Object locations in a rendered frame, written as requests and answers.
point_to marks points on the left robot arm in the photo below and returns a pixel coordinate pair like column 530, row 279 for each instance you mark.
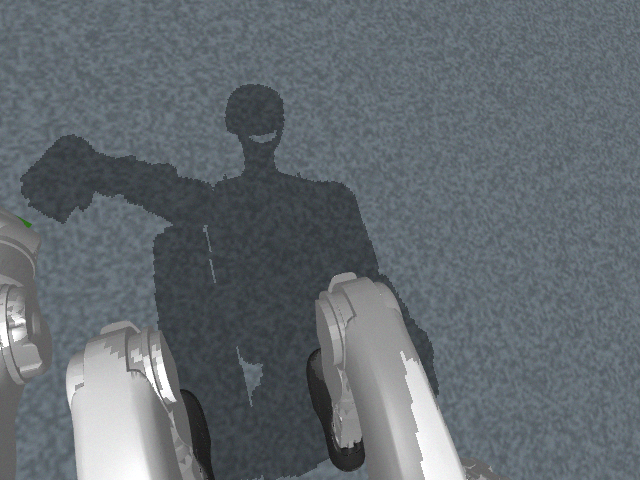
column 25, row 340

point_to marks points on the small box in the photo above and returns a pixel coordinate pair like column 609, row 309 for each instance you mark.
column 27, row 224

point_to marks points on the right robot hand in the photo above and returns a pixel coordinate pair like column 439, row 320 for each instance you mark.
column 477, row 470

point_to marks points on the left robot foot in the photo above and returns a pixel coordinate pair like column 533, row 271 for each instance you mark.
column 199, row 433

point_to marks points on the right robot foot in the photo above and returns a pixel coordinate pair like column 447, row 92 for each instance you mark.
column 347, row 460

